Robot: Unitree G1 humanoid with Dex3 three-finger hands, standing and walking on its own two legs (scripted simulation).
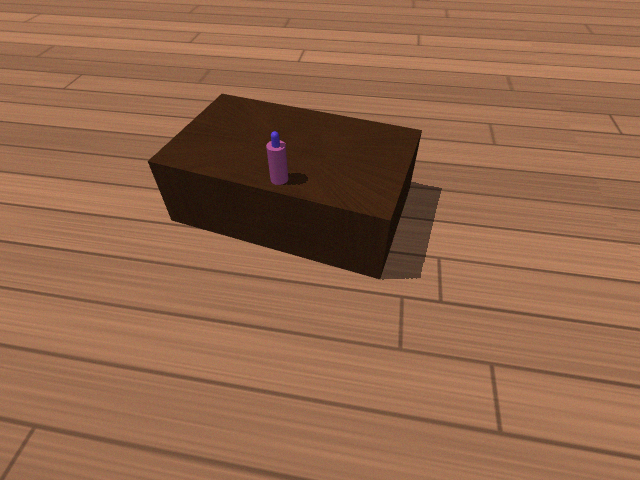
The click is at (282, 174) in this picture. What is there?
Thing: necked bottle
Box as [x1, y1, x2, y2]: [266, 131, 287, 184]
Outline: 273,131 271,133 271,140 266,145 270,179 275,184 281,184 287,180 285,144 278,138 278,133
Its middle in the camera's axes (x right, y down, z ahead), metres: -0.14 -0.29 +1.38
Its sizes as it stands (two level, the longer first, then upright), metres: 0.067 0.067 0.202
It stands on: a support 0.33 m high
